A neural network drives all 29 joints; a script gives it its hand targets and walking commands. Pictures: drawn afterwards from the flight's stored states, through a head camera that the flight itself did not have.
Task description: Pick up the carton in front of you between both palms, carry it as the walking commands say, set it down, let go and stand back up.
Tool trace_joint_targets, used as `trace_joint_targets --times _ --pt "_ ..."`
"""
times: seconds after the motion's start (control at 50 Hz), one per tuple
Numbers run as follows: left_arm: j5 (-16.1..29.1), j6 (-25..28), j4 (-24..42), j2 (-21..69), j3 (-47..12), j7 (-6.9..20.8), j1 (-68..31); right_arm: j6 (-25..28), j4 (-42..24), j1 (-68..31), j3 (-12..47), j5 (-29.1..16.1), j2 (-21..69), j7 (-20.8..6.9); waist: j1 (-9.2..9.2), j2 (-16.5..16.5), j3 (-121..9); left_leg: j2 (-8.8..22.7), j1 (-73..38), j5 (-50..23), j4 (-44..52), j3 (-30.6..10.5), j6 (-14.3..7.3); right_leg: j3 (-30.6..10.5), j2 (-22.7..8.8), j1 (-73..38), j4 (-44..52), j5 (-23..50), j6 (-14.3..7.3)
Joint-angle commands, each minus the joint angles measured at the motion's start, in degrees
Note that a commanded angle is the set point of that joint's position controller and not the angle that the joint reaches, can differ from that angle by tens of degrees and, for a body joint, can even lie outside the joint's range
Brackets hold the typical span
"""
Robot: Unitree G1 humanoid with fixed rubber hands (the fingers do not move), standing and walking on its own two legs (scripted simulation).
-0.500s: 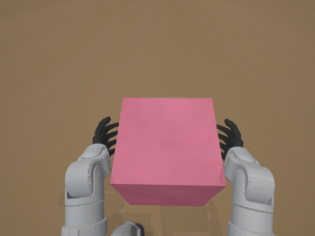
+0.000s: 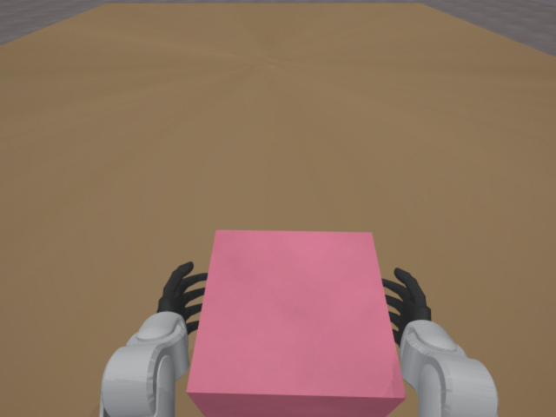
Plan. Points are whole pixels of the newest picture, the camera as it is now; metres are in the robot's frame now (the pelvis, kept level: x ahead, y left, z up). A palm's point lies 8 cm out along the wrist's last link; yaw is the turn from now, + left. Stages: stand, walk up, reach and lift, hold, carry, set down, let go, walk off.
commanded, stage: carry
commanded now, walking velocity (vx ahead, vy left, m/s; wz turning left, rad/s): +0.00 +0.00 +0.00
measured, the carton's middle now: (291, 340) +0.23 +0.00 +0.03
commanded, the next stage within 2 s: hold in 1.64 s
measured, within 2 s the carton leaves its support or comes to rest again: neither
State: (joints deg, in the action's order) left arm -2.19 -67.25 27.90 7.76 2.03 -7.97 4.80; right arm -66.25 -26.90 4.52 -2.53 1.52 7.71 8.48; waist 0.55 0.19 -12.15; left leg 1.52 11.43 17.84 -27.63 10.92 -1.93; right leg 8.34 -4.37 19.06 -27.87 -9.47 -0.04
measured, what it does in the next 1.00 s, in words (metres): stands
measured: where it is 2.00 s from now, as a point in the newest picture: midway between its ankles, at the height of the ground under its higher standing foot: outside the picture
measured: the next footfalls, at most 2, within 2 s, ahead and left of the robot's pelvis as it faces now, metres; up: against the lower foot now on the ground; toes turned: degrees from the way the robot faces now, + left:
none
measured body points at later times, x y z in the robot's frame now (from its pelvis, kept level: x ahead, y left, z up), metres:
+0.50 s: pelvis +0.04 -0.02 +0.00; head -0.01 -0.02 +0.44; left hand +0.26 +0.14 +0.08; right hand +0.27 -0.16 +0.07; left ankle -0.03 +0.09 -0.74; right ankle +0.05 -0.12 -0.74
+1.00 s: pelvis +0.00 -0.01 +0.00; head -0.03 -0.02 +0.45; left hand +0.27 +0.14 +0.03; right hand +0.28 -0.16 +0.03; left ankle -0.03 +0.09 -0.74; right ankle +0.05 -0.12 -0.74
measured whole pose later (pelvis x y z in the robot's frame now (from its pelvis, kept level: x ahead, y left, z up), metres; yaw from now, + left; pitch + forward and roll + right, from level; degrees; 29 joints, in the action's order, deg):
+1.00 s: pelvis +0.00 -0.01 +0.00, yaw +1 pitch +2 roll +0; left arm -10.8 -48.3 -2.5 7.3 6.5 -2.0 -6.0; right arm -48.0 2.8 -6.3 -6.0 10.8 7.3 2.8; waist 0.1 0.2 -7.1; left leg 2.6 12.6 17.8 -28.6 9.4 -0.7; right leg 10.0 -3.7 19.3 -28.3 -10.7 -1.4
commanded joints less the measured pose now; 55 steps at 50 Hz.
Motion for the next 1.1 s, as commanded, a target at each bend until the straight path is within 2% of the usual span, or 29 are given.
trace_joint_targets --times 0.0,0.06,0.16,0.32,0.48,0.56,0.64,0.84,1.02,1.08 --pt "8.86 -0.10 2.03 32.16 -26.38 0.02 -19.72 -1.30 -4.78 -21.15 29.24 -9.12 32.50 -0.75 -0.25 -4.68 1.57 7.79 3.40 -13.20 3.05 -6.26 1.95 -6.94 -7.34 -3.78 3.71 17.82 -0.41" --pt "9.42 -0.16 1.13 32.97 -25.83 -0.46 -19.30 -1.63 -3.95 -20.63 28.78 -9.12 33.36 0.02 -0.26 -3.66 -3.50 7.78 0.98 -18.45 0.66 -6.13 2.40 -6.51 -7.07 -7.08 1.14 25.90 -0.99" --pt "11.12 0.87 4.09 37.56 -28.02 0.22 -22.44 -0.46 -5.07 -22.31 29.46 -9.79 37.79 -0.45 -0.31 -1.86 -6.85 7.63 -0.45 -20.56 -0.13 -6.03 2.42 -5.91 -6.80 -9.03 -1.04 28.22 -1.43" --pt "11.11 2.03 6.76 38.76 -29.88 0.89 -21.03 0.90 -6.93 -20.70 30.67 -10.21 38.81 -1.33 -0.37 -0.18 -8.03 7.72 -1.09 -23.53 -0.75 -6.46 2.19 -4.91 -5.91 -9.63 -2.51 26.02 -1.56" --pt "8.84 2.28 3.21 35.61 -30.59 3.48 -20.02 1.20 -3.87 -20.10 31.65 -8.88 35.55 -4.31 -0.41 0.10 -3.95 7.90 0.78 -18.65 1.22 -7.10 1.69 -4.91 -5.32 -7.95 -0.64 18.12 -1.61" --pt "7.59 4.12 -1.17 32.79 -28.86 5.28 -23.03 3.05 0.53 -23.34 30.06 -7.80 32.41 -6.06 -0.55 0.10 -1.64 7.85 2.06 -12.89 3.26 -7.48 1.21 -5.17 -5.14 -6.88 1.17 11.95 -1.63" --pt "7.16 6.70 -4.51 33.25 -28.38 7.04 -25.43 5.61 4.52 -25.69 29.36 -7.17 33.24 -7.58 -0.60 -0.03 -1.57 7.76 2.45 -9.25 4.41 -7.64 0.96 -5.46 -5.16 -6.78 2.24 8.84 -1.56" --pt "3.56 15.68 -16.76 34.00 -24.45 10.95 -30.52 14.49 16.73 -29.89 24.98 -2.85 34.60 -11.16 -0.53 -0.25 -2.68 7.63 2.59 -6.29 5.15 -7.70 0.70 -5.52 -5.25 -6.54 3.40 5.74 -1.42" --pt "0.55 27.34 -31.19 37.46 -19.91 15.15 -37.15 26.24 30.51 -37.09 21.30 -0.25 37.90 -15.47 -0.43 -0.30 -4.57 7.43 2.70 -5.77 5.10 -7.99 0.45 -5.41 -5.13 -7.52 3.19 5.16 -1.43" --pt "0.66 31.03 -34.08 40.65 -20.71 16.55 -40.05 29.99 33.46 -40.12 22.03 -0.38 40.88 -16.85 -0.43 -0.29 -5.34 7.40 2.39 -6.17 4.94 -8.04 0.36 -5.39 -5.13 -7.91 2.96 5.86 -1.50"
